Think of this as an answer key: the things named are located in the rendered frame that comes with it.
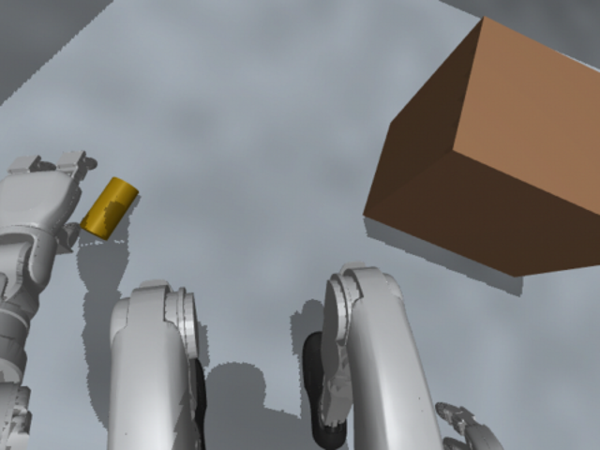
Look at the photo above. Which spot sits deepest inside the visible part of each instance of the left robot hand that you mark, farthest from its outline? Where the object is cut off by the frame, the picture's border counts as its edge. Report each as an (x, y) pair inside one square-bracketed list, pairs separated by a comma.
[(35, 194)]

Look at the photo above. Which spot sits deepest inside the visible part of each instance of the left robot arm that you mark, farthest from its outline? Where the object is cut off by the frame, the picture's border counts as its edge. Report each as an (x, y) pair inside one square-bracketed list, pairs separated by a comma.
[(26, 262)]

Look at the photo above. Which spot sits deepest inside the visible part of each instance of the right robot hand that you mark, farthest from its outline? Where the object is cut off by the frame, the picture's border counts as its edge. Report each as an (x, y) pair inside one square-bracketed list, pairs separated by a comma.
[(477, 437)]

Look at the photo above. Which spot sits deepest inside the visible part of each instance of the right robot foot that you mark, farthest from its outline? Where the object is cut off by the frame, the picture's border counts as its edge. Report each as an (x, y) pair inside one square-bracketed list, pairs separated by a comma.
[(328, 438)]

